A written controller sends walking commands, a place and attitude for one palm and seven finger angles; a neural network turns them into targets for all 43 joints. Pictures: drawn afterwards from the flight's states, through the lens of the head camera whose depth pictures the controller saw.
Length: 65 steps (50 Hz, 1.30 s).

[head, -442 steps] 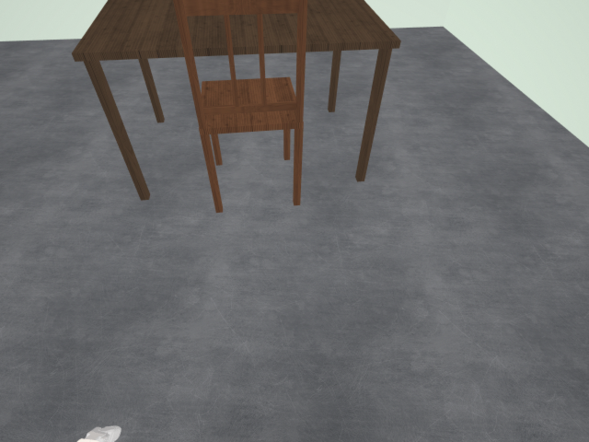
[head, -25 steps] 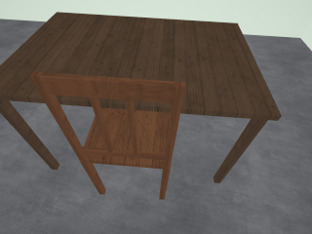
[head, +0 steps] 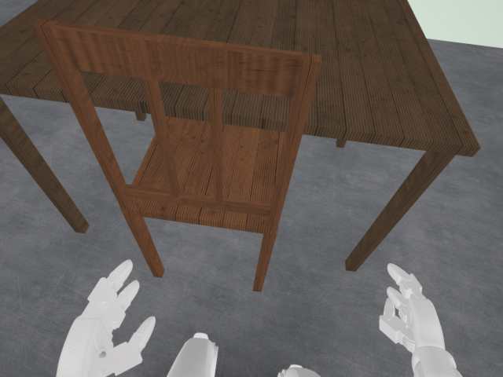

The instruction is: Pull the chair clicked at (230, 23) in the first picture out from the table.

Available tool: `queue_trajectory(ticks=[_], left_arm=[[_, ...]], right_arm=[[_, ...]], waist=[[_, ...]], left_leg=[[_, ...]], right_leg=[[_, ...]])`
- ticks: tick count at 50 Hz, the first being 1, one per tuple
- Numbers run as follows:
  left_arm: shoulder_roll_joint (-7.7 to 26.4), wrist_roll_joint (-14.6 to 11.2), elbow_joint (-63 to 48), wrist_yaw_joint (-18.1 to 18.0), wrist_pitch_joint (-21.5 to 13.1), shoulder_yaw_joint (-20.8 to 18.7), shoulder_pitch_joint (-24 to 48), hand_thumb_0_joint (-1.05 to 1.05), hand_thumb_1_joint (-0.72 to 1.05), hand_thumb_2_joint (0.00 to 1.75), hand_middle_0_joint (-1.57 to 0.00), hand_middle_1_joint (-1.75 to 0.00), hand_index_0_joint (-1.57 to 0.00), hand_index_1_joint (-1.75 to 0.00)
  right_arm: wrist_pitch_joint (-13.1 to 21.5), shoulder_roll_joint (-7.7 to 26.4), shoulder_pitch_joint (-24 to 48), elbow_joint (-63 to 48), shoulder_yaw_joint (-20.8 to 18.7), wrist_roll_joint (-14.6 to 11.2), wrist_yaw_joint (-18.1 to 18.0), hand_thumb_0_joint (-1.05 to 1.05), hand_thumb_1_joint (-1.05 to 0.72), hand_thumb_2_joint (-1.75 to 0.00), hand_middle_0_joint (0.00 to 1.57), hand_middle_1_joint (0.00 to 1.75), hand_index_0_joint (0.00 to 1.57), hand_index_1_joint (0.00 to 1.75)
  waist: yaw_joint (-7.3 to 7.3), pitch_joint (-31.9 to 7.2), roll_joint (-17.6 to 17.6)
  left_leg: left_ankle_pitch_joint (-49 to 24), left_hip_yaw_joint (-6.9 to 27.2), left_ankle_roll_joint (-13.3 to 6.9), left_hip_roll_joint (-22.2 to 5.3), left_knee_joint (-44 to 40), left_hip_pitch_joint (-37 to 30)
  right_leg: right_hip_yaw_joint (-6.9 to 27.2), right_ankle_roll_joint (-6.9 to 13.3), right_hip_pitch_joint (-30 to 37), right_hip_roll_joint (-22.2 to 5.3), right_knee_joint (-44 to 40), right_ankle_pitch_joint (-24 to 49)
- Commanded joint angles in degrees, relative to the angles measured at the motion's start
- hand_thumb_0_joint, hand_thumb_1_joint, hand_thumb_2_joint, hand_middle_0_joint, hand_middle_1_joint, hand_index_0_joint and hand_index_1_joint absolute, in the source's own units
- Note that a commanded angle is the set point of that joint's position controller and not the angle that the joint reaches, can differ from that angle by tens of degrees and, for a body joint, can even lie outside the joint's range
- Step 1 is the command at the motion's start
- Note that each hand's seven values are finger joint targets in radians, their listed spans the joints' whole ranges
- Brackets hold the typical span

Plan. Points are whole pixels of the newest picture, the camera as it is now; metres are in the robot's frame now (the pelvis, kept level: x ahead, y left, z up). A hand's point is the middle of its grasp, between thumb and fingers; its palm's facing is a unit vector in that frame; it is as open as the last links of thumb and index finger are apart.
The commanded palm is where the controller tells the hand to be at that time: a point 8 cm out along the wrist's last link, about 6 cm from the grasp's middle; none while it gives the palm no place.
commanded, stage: raise the hand toward the chair's back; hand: left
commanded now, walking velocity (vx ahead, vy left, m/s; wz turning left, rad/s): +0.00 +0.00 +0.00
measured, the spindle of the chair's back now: (165, 147) +0.51 +0.22 +0.03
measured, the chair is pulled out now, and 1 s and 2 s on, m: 0.00 0.00 0.00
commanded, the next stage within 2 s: aim the fingers beside a spindle in 1.62 s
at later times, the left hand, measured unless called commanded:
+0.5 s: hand (111, 287) +0.22 +0.22 +0.05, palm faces +0.04 -0.99 -0.10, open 14.1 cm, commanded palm +0.20 +0.26 +0.05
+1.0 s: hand (110, 278) +0.24 +0.23 +0.04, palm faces -0.05 -1.00 -0.04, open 16.9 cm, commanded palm +0.23 +0.29 +0.06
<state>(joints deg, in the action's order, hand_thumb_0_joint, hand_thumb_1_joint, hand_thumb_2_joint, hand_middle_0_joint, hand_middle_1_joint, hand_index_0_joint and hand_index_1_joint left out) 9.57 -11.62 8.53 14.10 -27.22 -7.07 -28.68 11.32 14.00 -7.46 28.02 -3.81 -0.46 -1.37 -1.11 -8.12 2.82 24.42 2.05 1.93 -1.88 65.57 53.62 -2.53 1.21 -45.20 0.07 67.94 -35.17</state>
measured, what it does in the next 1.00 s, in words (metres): stands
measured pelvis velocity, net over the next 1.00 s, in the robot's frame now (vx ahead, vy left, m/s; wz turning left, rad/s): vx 0.01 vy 0.03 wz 0.00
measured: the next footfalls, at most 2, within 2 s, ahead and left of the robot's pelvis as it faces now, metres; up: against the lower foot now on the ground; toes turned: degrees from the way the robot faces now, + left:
none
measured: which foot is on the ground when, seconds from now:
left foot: down 0.00-1.00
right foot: down 0.00-1.00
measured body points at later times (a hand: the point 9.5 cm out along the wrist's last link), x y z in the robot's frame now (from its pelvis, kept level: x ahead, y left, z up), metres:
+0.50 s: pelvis +0.00 +0.02 +0.00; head +0.06 +0.03 +0.44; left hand +0.21 +0.27 +0.06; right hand +0.14 -0.24 -0.10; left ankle +0.08 +0.14 -0.65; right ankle -0.01 -0.11 -0.65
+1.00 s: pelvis +0.01 +0.03 +0.01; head +0.07 +0.05 +0.45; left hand +0.23 +0.28 +0.05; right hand +0.20 -0.19 -0.06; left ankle +0.07 +0.14 -0.65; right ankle -0.01 -0.11 -0.65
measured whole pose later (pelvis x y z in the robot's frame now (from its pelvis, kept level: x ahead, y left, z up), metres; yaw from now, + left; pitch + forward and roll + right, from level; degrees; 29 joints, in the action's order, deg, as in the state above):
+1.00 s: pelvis +0.01 +0.03 +0.01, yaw +0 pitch +14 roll -4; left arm 15.5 -14.5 1.2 16.2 -18.2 -9.9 -20.0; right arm 10.2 12.1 -11.7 29.6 1.9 -1.3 -3.7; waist 0.8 -7.7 -1.6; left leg 24.8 2.4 -0.7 -1.6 65.0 54.7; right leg -2.9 -1.4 -44.0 0.0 62.8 -33.1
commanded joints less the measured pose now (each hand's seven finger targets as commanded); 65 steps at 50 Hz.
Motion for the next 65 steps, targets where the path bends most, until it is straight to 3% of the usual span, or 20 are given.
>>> queue_trajectory(ticks=[1,3,6,8,10,13,16,18,21,23,27,31,35,39,43,48,51,56,60,65], left_arm=[[8.3,-1.5,-34.0,-2.9,-14.4,-0.6,16.8,0.00,0.32,0.65,-0.14,-0.21,-0.14,-0.21],[6.8,-2.1,-30.8,0.4,-14.4,3.4,17.6,0.00,0.27,0.63,-0.14,-0.20,-0.14,-0.20],[7.9,-2.9,-19.4,5.6,-7.3,3.6,13.5,0.00,0.20,0.60,-0.13,-0.19,-0.13,-0.19],[9.2,-3.3,-8.5,7.9,1.3,0.1,8.7,0.00,0.15,0.58,-0.13,-0.18,-0.13,-0.18],[11.7,-5.0,-11.2,8.3,8.0,-4.4,6.8,0.00,0.11,0.56,-0.12,-0.18,-0.12,-0.18],[14.6,-7.2,-16.5,3.2,12.2,-12.7,5.0,0.00,0.04,0.53,-0.11,-0.16,-0.11,-0.16],[11.3,-7.3,-25.5,-3.2,6.6,-12.4,5.5,0.00,-0.03,0.50,-0.11,-0.15,-0.11,-0.15],[11.5,-4.8,-24.6,-5.2,2.0,-11.3,5.7,0.00,-0.08,0.48,-0.10,-0.15,-0.10,-0.15],[7.6,-2.2,-19.5,-3.5,-3.3,-3.7,8.0,0.00,-0.15,0.45,-0.10,-0.14,-0.10,-0.14],[6.0,-1.8,-14.9,-0.6,-3.3,-0.3,7.8,0.00,-0.20,0.43,-0.09,-0.13,-0.09,-0.13],[11.6,-4.2,-17.5,3.5,0.1,-4.3,8.6,0.00,-0.29,0.39,-0.08,-0.11,-0.08,-0.11],[14.2,-5.6,-27.3,-0.1,0.9,-10.2,8.2,0.00,-0.38,0.35,-0.07,-0.10,-0.07,-0.10],[11.2,-4.6,-24.9,-4.1,-0.1,-8.8,8.1,0.00,-0.48,0.31,-0.06,-0.08,-0.06,-0.08],[8.7,-2.1,-15.3,-1.4,2.9,-3.7,8.9,0.00,-0.50,0.30,-0.06,-0.08,-0.06,-0.08],[12.1,-3.2,-15.2,2.8,6.2,-5.4,11.7,0.00,-0.50,0.30,-0.06,-0.08,-0.06,-0.08],[16.9,-5.3,-24.5,1.0,3.0,-12.0,15.4,0.00,-0.50,0.30,-0.06,-0.08,-0.06,-0.08],[14.2,-5.1,-22.9,-0.5,0.8,-10.5,15.5,0.00,-0.50,0.30,-0.06,-0.08,-0.06,-0.08],[12.6,-4.5,-12.9,2.9,4.4,-7.6,15.0,0.00,-0.50,0.30,-0.06,-0.08,-0.06,-0.08],[14.4,-5.8,-15.7,4.9,6.9,-9.1,13.5,0.00,-0.50,0.30,-0.06,-0.08,-0.06,-0.08],[15.9,-6.3,-20.7,1.0,2.8,-12.6,14.1,0.00,-0.50,0.30,-0.06,-0.08,-0.06,-0.08]], right_arm=[[2.9,4.5,-0.4,-5.2,-0.4,0.7,-1.8,0.00,-0.90,-0.90,0.20,0.30,0.20,0.30],[4.3,5.6,-0.6,-3.8,0.5,0.3,-2.6,0.00,-0.90,-0.90,0.20,0.30,0.20,0.30],[5.0,7.0,-0.9,-3.1,0.9,-0.9,-3.7,0.00,-0.90,-0.90,0.20,0.30,0.20,0.30],[3.8,7.0,-0.5,-3.4,0.8,-2.1,-4.3,0.00,-0.90,-0.90,0.20,0.30,0.20,0.30],[2.3,7.3,0.9,-6.3,0.7,-2.9,-4.7,0.00,-0.90,-0.90,0.20,0.30,0.20,0.30],[1.0,5.4,2.5,-7.5,0.4,-2.4,-5.1,0.00,-0.90,-0.90,0.20,0.30,0.20,0.30],[1.5,3.1,0.7,-6.1,0.2,-1.6,-4.2,0.00,-0.90,-0.90,0.20,0.30,0.20,0.30],[1.8,3.1,-0.1,-4.1,-0.1,-0.8,-3.6,0.00,-0.90,-0.90,0.20,0.30,0.20,0.30],[2.6,4.4,-1.6,-2.2,0.0,-0.3,-2.6,0.00,-0.90,-0.90,0.20,0.30,0.20,0.30],[3.1,5.7,-2.0,-2.2,0.0,-0.9,-2.7,0.00,-0.90,-0.90,0.20,0.30,0.20,0.30],[3.9,7.6,-3.0,-4.1,-0.4,-2.0,-3.8,0.00,-0.90,-0.90,0.20,0.30,0.20,0.30],[3.8,6.2,-2.4,-4.8,-0.4,-1.6,-3.9,0.00,-0.90,-0.90,0.20,0.30,0.20,0.30],[2.9,5.4,-2.2,-3.9,0.0,-1.0,-3.1,0.00,-0.90,-0.90,0.20,0.30,0.20,0.30],[1.4,6.8,-2.9,-4.6,0.5,-1.2,-2.4,0.00,-0.90,-0.90,0.20,0.30,0.20,0.30],[0.9,8.0,-3.3,-6.5,0.7,-1.7,-3.0,0.00,-0.90,-0.90,0.20,0.30,0.20,0.30],[1.7,7.0,-3.1,-6.1,1.2,-1.0,-3.6,0.00,-0.90,-0.90,0.20,0.30,0.20,0.30],[2.1,6.5,-3.2,-5.0,1.4,-0.8,-3.1,0.00,-0.90,-0.90,0.20,0.30,0.20,0.30],[1.3,8.2,-3.8,-4.6,1.1,-1.4,-2.9,0.00,-0.90,-0.90,0.20,0.30,0.20,0.30],[1.6,8.5,-3.7,-5.9,0.8,-1.9,-3.2,0.00,-0.90,-0.90,0.20,0.30,0.20,0.30],[2.3,7.0,-3.7,-4.6,0.6,-1.3,-3.1,0.00,-0.90,-0.90,0.20,0.30,0.20,0.30]], waist=[[3.51,-13.0,-14.7],[6.24,-10.5,-11.6],[6.98,-6.2,-5.1],[5.01,-4.8,-0.7],[1.31,-10.4,0.4],[-2.31,-14.9,-1.0],[-1.96,-16.1,-1.8],[-1.13,-14.0,-2.8],[3.27,-8.3,-5.0],[4.64,-5.2,-4.1],[2.89,-12.4,-4.9],[0.33,-18.9,-9.0],[1.57,-13.4,-9.4],[3.88,-6.6,-6.9],[3.45,-9.3,-5.6],[1.59,-15.0,-9.9],[2.34,-12.9,-11.0],[3.76,-9.6,-7.6],[2.49,-13.8,-7.6],[2.04,-14.1,-7.8]], left_leg=[[-5.5,-0.6,-3.8,0.6,-3.0,-14.5],[-2.9,0.2,-4.3,0.2,-1.2,-12.0],[2.8,0.6,-4.1,0.4,-1.0,-5.6],[4.7,0.0,-4.1,0.9,-2.1,-2.8],[2.3,-0.6,-4.2,1.8,-4.8,-5.1],[-3.5,-0.7,-4.1,1.7,-6.8,-9.1],[-10.3,-0.4,-3.8,0.9,-7.8,-12.7],[-12.0,-0.2,-3.6,0.5,-7.2,-12.0],[-7.9,0.3,-3.5,0.3,-5.9,-11.1],[-2.5,0.6,-3.7,0.3,-6.2,-8.9],[-1.7,0.5,-3.9,0.6,-8.3,-12.1],[-9.9,0.9,-3.6,0.4,-9.9,-19.1],[-10.9,2.0,-3.0,-0.1,-10.2,-18.9],[-4.4,2.1,-3.0,0.0,-10.6,-14.7],[-4.4,1.5,-3.5,0.5,-11.0,-15.6],[-10.5,2.0,-3.2,0.3,-11.0,-21.1],[-10.1,2.5,-2.7,0.1,-11.2,-21.1],[-5.4,1.8,-3.0,0.4,-11.5,-16.9],[-8.5,1.1,-3.5,0.7,-12.2,-19.1],[-12.9,1.1,-3.3,0.4,-11.5,-20.5]], right_leg=[[2.1,1.0,-8.8,1.2,-10.3,9.2],[2.5,0.6,-10.7,1.5,-11.1,6.6],[4.3,-0.2,-10.3,1.3,-14.6,0.5],[5.7,-0.7,-8.3,1.0,-17.9,-4.2],[5.5,-1.0,-1.8,0.0,-18.9,-3.2],[3.6,-0.9,3.3,0.3,-17.4,3.8],[0.6,-0.6,3.8,0.8,-14.2,15.0],[-0.6,-0.3,0.9,1.4,-12.1,16.7],[-1.1,-0.4,-6.8,1.3,-11.4,11.9],[-0.8,-0.3,-9.2,1.2,-12.5,6.6],[0.2,-0.3,-4.6,0.9,-14.5,6.1],[-1.7,0.1,-0.4,1.2,-12.9,13.2],[-2.9,0.1,-3.1,1.5,-12.3,13.6],[-3.0,-0.1,-5.9,1.7,-13.4,10.2],[-2.1,-0.2,-2.6,1.8,-15.3,11.0],[-2.3,0.3,-0.5,1.8,-14.5,13.9],[-2.7,0.3,-2.6,1.8,-13.9,13.1],[-2.4,-0.2,-3.1,1.7,-15.4,11.3],[-1.9,-0.3,1.1,1.6,-16.8,13.7],[-2.2,-0.2,1.1,1.7,-15.8,16.3]])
